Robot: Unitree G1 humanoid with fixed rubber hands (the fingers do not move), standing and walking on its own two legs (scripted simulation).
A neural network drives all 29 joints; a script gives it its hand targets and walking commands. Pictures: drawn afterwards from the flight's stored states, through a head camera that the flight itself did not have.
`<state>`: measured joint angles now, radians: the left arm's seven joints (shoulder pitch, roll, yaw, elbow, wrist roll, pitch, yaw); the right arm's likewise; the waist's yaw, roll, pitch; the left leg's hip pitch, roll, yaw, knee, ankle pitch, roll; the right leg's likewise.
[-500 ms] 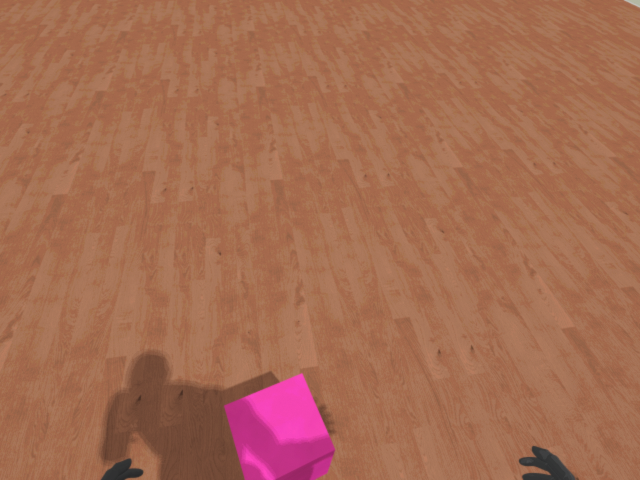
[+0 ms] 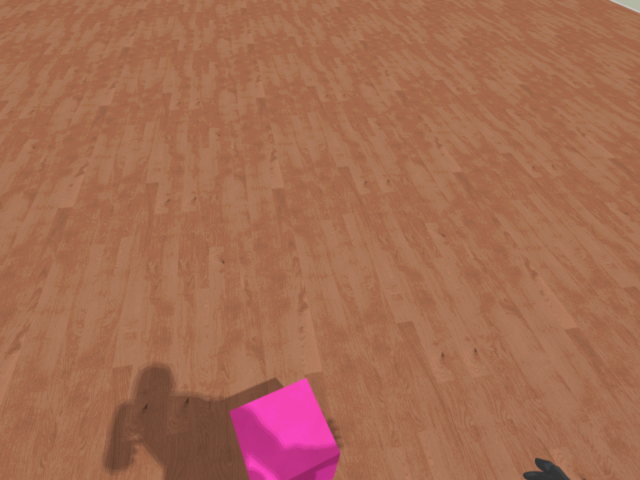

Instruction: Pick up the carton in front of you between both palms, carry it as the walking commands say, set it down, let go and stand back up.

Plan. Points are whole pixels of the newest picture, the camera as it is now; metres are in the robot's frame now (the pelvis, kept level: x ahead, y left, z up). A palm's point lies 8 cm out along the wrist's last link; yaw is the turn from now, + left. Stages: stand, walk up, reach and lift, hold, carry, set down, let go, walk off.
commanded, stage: stand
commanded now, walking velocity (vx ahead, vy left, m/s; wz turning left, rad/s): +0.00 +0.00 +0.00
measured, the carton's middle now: (284, 446) +0.36 +0.08 -0.65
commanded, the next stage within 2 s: none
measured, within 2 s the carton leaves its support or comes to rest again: neither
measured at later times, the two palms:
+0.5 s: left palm out of the picture +0.07 +0.30 -0.11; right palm out of the picture +0.08 -0.31 -0.09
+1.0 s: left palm out of the picture +0.07 +0.31 -0.11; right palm out of the picture +0.08 -0.32 -0.09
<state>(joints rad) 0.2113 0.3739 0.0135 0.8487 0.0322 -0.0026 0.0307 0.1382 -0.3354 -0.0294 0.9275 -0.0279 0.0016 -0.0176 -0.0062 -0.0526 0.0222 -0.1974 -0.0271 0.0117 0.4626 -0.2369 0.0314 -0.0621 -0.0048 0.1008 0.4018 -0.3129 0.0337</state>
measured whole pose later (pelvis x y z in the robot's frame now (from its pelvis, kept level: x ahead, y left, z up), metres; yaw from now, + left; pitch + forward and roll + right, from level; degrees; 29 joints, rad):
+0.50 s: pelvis -0.01 +0.00 +0.00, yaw +0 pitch -2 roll +0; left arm 0.19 0.39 0.01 0.95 0.03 -0.01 0.02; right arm 0.12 -0.36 -0.01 1.02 -0.02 0.00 -0.01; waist -0.01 -0.04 0.03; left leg -0.18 -0.02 0.00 0.41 -0.19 0.03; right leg -0.05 0.00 0.09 0.36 -0.27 0.03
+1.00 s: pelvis -0.01 +0.00 +0.01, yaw +1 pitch -2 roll +0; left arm 0.16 0.40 0.00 1.00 0.02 -0.01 0.02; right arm 0.10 -0.38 0.00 1.06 -0.01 -0.01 -0.01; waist -0.01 -0.03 0.03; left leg -0.18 -0.02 -0.01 0.39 -0.17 0.02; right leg -0.04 -0.01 0.08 0.33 -0.26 0.03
